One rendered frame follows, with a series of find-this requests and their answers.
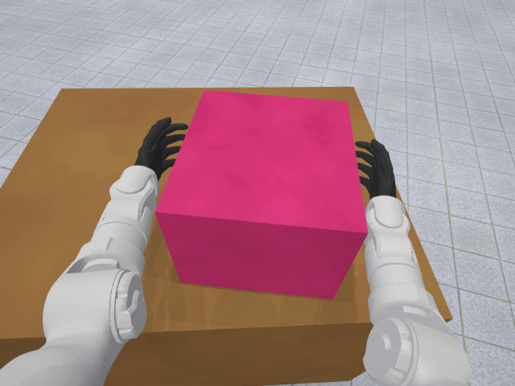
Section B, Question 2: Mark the robot right forearm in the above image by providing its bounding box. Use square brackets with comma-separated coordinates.
[364, 195, 471, 379]

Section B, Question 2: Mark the left robot upper arm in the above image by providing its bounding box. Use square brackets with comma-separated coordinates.
[0, 269, 147, 386]

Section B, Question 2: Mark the right robot hand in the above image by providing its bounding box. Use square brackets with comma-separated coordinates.
[355, 139, 397, 199]

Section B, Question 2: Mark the robot left forearm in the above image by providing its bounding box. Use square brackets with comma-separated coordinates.
[43, 166, 159, 339]

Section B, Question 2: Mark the right robot upper arm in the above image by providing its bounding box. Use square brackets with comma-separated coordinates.
[363, 315, 470, 386]

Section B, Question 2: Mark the pedestal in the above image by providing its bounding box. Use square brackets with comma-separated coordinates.
[0, 87, 453, 386]

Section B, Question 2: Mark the left robot hand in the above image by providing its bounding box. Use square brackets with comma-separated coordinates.
[134, 117, 188, 181]

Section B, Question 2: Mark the carton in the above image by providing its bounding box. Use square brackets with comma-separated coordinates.
[154, 90, 368, 299]

